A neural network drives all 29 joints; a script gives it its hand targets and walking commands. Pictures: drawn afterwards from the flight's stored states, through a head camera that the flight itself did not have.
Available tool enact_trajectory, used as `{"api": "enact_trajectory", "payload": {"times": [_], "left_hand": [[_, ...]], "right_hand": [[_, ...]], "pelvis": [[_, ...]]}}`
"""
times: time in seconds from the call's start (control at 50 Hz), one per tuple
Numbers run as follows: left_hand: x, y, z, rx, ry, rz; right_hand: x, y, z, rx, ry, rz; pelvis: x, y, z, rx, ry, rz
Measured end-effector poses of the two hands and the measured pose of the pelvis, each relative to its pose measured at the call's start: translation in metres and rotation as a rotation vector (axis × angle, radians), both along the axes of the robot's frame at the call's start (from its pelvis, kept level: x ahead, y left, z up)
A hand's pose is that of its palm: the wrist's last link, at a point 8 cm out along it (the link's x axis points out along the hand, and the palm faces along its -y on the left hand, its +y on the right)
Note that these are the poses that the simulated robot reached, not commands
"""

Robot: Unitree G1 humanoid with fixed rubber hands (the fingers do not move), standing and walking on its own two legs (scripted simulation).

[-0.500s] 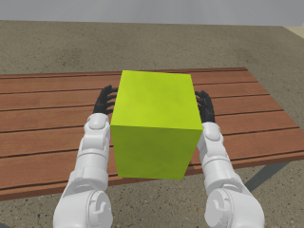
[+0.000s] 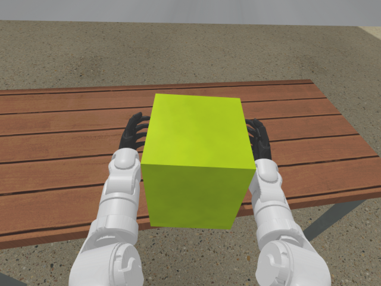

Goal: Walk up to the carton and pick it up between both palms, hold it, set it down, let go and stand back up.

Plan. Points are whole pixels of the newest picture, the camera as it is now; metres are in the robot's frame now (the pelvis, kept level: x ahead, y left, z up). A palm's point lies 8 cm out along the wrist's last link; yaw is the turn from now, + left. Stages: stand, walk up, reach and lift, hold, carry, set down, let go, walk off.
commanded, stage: set down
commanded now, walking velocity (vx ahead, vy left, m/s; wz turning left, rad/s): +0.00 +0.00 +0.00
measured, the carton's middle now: (194, 163) +0.40 -0.01 +0.02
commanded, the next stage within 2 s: none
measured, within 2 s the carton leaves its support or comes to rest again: rests again in 0.94 s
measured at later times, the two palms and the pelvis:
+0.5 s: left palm (130, 149) +0.39 +0.14 +0.08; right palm (260, 158) +0.38 -0.15 +0.07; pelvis +0.00 +0.00 +0.00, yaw +0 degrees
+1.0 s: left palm (129, 147) +0.39 +0.14 +0.08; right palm (259, 155) +0.39 -0.15 +0.08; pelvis +0.00 +0.00 +0.00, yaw -1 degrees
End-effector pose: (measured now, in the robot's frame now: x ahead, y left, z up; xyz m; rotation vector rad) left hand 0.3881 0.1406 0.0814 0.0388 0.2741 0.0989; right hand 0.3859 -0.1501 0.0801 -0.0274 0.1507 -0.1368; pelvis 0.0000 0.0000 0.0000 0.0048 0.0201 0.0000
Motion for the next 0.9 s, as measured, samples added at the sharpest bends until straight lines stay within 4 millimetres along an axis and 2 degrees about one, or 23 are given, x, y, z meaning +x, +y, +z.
{"api": "enact_trajectory", "payload": {"times": [0.78, 0.9], "left_hand": [[-0.0032, -0.0009, -0.0047, -0.004, -0.034, -0.005], [0.0019, 0.0, -0.0038, -0.017, -0.024, -0.002]], "right_hand": [[-0.0062, -0.0014, -0.006, -0.023, -0.018, 0.001], [-0.0013, -0.0007, -0.0043, -0.006, -0.005, 0.004]], "pelvis": [[-0.002, 0.0045, 0.0, -0.001, 0.001, -0.01], [-0.0035, 0.0046, -0.0003, 0.001, 0.01, -0.013]]}}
